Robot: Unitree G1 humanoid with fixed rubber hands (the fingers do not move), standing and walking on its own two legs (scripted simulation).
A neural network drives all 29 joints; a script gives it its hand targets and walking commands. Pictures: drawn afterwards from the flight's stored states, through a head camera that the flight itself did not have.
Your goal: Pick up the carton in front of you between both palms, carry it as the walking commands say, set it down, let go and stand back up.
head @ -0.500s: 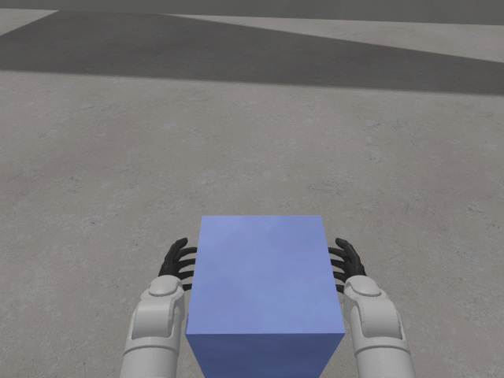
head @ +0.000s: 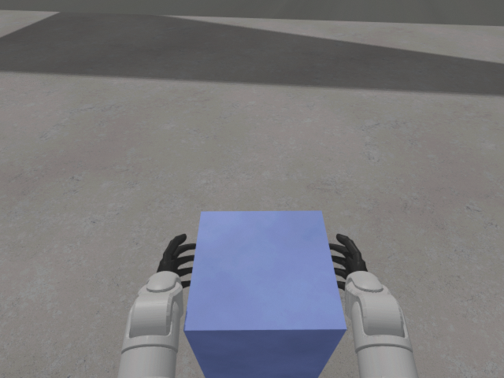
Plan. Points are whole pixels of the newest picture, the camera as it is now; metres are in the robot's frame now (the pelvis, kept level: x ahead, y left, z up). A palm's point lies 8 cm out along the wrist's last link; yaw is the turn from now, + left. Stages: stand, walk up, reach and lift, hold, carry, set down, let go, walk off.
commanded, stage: carry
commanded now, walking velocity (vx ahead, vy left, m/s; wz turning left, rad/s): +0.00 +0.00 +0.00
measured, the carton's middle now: (261, 298) +0.30 +0.00 -0.04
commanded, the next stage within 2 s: hold in 0.36 s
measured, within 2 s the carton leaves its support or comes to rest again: neither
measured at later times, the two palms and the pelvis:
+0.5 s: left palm (166, 291) +0.27 +0.15 +0.04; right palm (359, 291) +0.27 -0.15 +0.04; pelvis -0.01 +0.00 +0.01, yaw +1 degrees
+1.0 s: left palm (160, 313) +0.23 +0.15 +0.05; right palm (368, 307) +0.24 -0.15 +0.05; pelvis -0.06 -0.01 +0.00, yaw +2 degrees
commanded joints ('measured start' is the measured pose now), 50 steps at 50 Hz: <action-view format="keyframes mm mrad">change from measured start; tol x4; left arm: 1 -464 -877 -558 -67 -237 -34 -218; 18 -464 -878 -555 -66 -235 -34 -218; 19 -360 -905 -528 -78 -231 -26 -222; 24 -373 -882 -512 -83 -213 -54 -204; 50 -626 -973 -417 138 -181 -60 -298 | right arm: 1 -463 871 556 -64 235 -34 215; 18 -466 871 556 -64 235 -34 216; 19 -355 892 540 -76 234 -23 220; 27 -433 863 536 -98 222 -55 216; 50 -635 974 435 127 192 -51 300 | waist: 1 -1 -2 -249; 18 -1 -2 -247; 19 -8 7 -143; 20 2 8 -198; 24 4 29 -199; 37 -9 5 -54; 50 -1 -17 -36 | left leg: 1 67 117 -114 -69 247 7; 18 54 117 -114 -74 223 6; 19 185 -125 -263 -109 526 12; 20 205 -108 -290 -102 604 6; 21 235 -106 -282 -129 477 12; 23 247 -118 -279 -123 548 -1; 25 234 -115 -278 -155 415 2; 28 265 -116 -278 -146 413 -1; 39 159 -101 -270 -181 61 19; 50 137 -104 -257 -166 -76 31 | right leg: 1 107 -108 115 -58 241 -7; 18 97 -106 116 -64 220 -7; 19 256 145 262 -100 472 -16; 20 292 142 286 -94 546 -19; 21 293 133 284 -115 440 -19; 23 307 139 291 -116 524 -6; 25 327 142 284 -127 406 -5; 28 287 147 284 -141 368 0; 37 249 130 275 -162 90 -20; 50 207 104 280 -176 -129 -24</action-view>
